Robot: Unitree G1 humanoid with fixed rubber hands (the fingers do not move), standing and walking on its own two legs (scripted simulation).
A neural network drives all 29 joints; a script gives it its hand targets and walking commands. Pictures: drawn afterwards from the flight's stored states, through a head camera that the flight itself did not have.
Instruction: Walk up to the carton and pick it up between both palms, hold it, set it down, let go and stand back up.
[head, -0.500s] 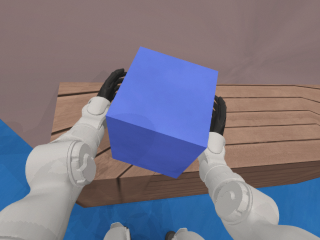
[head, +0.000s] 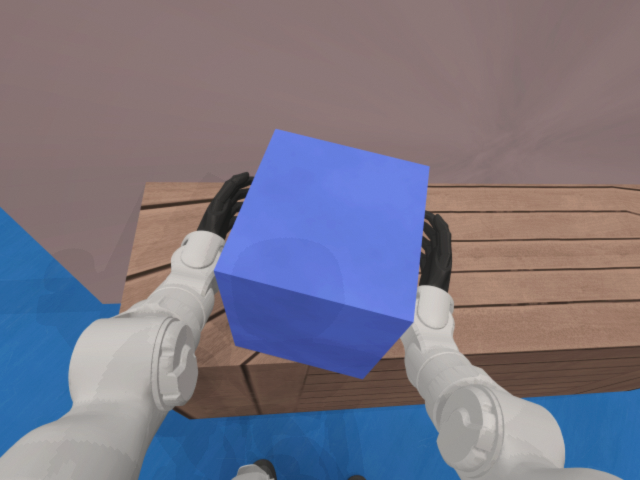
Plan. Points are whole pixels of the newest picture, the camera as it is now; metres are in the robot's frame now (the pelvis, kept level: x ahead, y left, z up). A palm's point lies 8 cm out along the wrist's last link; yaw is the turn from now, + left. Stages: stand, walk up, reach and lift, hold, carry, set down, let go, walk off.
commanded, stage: reach and lift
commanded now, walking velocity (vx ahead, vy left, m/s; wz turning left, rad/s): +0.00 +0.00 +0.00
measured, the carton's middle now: (322, 264) +0.40 -0.01 -0.03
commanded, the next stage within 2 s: none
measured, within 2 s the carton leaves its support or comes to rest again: leaves its support in 0.10 s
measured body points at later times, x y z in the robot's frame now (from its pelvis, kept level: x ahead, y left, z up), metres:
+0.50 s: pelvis +0.00 +0.00 +0.01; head +0.05 +0.02 +0.46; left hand +0.44 +0.13 +0.06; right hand +0.38 -0.16 +0.04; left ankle +0.04 +0.09 -0.72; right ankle -0.01 -0.15 -0.72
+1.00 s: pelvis +0.00 -0.02 +0.03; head +0.01 +0.01 +0.48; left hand +0.41 +0.12 +0.09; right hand +0.38 -0.18 +0.10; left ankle +0.04 +0.09 -0.72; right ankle -0.01 -0.15 -0.72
